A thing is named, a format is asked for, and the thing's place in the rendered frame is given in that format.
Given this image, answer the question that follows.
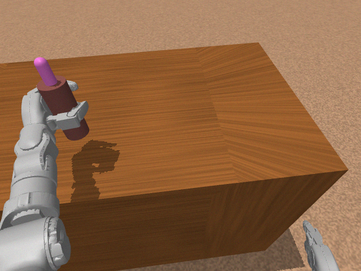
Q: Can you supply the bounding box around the right robot hand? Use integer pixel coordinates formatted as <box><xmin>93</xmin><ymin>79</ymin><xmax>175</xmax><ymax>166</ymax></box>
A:
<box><xmin>303</xmin><ymin>220</ymin><xmax>340</xmax><ymax>271</ymax></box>

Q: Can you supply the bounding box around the left robot hand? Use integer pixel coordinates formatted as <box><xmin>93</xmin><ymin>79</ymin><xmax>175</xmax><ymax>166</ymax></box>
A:
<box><xmin>21</xmin><ymin>80</ymin><xmax>89</xmax><ymax>134</ymax></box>

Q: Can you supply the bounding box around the left robot arm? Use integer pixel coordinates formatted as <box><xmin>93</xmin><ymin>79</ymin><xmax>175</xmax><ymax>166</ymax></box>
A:
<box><xmin>0</xmin><ymin>124</ymin><xmax>71</xmax><ymax>271</ymax></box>

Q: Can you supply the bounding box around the bottle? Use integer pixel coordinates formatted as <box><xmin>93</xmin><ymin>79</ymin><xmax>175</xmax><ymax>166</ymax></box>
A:
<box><xmin>34</xmin><ymin>57</ymin><xmax>89</xmax><ymax>141</ymax></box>

